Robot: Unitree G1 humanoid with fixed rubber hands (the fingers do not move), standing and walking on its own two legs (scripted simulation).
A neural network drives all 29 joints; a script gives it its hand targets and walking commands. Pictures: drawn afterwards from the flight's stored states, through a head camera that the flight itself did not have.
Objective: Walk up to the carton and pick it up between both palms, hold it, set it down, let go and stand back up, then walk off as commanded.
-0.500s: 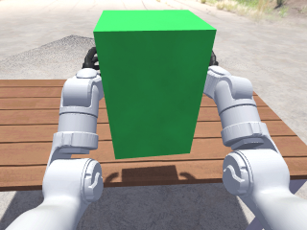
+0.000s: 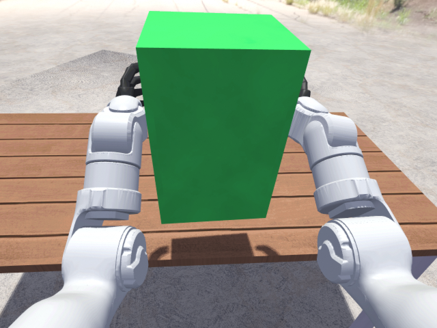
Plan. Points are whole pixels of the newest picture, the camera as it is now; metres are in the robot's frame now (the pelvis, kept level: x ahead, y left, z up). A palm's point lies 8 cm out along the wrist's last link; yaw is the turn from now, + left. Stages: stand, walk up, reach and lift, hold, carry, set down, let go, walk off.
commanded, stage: set down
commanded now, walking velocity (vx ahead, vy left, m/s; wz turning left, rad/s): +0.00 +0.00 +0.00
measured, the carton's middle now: (213, 124) +0.37 +0.01 +0.27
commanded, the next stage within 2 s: none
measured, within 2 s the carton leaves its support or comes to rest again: neither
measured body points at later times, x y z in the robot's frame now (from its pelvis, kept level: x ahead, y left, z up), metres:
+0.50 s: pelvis +0.02 +0.01 +0.00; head -0.02 +0.04 +0.45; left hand +0.46 +0.16 +0.24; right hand +0.44 -0.12 +0.22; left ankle +0.04 +0.11 -0.74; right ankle +0.05 -0.13 -0.74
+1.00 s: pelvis +0.02 +0.01 +0.00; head -0.01 +0.05 +0.45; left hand +0.46 +0.16 +0.21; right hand +0.44 -0.11 +0.20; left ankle +0.04 +0.11 -0.74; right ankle +0.05 -0.13 -0.74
